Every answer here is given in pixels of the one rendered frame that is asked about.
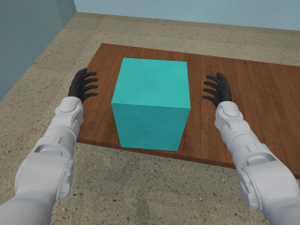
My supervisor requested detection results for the right robot upper arm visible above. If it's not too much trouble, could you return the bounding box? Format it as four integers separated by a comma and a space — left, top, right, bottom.
237, 160, 300, 225

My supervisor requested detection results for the robot left forearm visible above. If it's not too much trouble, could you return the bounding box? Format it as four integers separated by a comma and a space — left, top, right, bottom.
14, 97, 83, 194

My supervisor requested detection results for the left robot upper arm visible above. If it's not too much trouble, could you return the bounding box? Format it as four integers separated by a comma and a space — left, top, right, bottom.
0, 152, 74, 225

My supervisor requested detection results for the robot right forearm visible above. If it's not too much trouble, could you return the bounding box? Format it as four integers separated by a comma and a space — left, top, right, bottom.
215, 101, 300, 197

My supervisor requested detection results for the carton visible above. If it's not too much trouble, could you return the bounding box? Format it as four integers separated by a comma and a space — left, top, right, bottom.
111, 57, 191, 151

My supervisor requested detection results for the table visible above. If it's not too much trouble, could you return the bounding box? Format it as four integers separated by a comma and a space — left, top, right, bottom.
76, 43, 300, 180

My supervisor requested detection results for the robot right hand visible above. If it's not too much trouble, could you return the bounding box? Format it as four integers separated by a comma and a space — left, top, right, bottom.
202, 72, 232, 108

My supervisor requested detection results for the robot left hand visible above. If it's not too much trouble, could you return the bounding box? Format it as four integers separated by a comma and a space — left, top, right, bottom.
67, 68, 98, 104

